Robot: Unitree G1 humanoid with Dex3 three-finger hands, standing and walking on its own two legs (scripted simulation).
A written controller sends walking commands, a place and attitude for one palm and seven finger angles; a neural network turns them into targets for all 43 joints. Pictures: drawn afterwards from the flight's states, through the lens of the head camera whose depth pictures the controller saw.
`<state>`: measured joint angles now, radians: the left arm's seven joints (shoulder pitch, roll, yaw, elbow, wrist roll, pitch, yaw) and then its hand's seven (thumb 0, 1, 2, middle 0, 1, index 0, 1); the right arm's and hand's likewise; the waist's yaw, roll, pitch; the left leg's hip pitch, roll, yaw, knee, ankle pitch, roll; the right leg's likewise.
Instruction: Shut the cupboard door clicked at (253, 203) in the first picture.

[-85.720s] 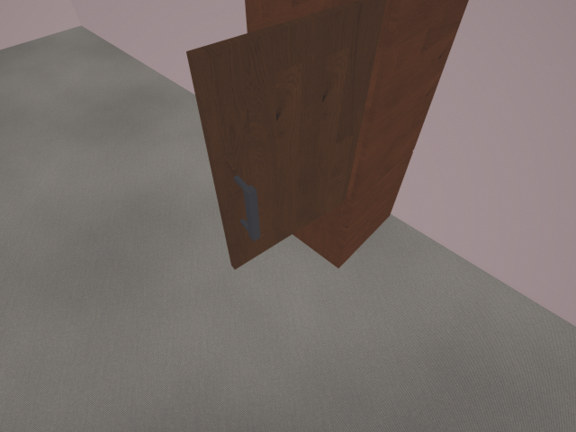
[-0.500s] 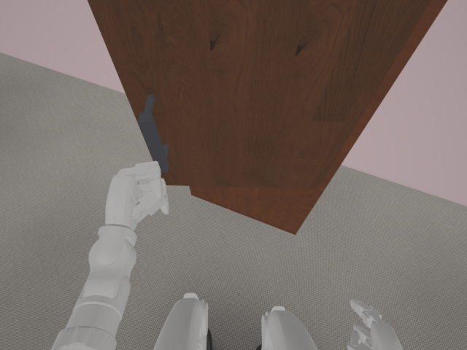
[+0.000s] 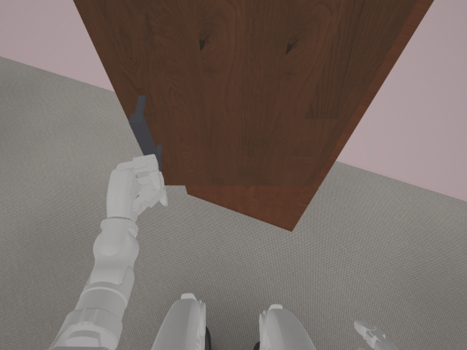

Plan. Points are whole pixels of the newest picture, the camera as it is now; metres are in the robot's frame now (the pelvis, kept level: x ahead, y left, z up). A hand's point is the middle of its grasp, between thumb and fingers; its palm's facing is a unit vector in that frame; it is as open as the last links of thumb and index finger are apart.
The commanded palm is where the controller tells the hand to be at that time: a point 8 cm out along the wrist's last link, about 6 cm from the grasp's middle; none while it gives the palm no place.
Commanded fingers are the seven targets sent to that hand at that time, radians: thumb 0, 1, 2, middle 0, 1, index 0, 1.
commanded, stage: bring the fist close to the handle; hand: left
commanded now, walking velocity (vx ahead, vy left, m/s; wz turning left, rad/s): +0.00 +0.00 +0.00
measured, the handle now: (149, 137) +0.49 +0.17 +0.02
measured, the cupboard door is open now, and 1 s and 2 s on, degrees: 21 10 0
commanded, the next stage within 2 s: push the door shut along its arc in 0.04 s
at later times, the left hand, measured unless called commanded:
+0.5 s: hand (167, 166) +0.42 +0.13 +0.03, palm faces -0.08 -1.00 -0.06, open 3.1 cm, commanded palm +0.41 +0.17 +0.03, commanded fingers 0.00 0.90 0.90 -1.30 -1.50 -1.30 -1.50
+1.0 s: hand (176, 139) +0.48 +0.12 +0.02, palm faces -0.21 -0.98 -0.04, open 3.1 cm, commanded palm +0.48 +0.15 +0.03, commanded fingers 0.00 0.90 0.90 -1.30 -1.50 -1.30 -1.50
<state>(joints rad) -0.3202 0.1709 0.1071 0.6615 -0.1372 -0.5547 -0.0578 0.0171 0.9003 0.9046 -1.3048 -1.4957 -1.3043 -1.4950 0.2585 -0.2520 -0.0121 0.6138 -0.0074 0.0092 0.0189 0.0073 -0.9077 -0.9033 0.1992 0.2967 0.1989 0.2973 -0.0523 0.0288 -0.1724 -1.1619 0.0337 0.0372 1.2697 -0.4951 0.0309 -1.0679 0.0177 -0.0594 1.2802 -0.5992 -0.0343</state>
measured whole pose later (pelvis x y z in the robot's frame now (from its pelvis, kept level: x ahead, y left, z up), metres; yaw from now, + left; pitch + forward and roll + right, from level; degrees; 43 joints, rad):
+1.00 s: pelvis -0.01 +0.01 -0.02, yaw -1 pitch +27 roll -3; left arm -0.87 0.36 0.21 1.13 -0.11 -0.50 -0.26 0.02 0.90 0.90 -1.31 -1.50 -1.30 -1.49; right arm 0.32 -0.27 0.00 0.66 0.00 0.02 0.02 0.00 -0.91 -0.90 0.20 0.30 0.20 0.30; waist -0.15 0.05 -0.17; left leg -1.34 0.04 0.01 1.37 -0.50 0.04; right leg -1.23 0.03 -0.08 1.35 -0.60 -0.03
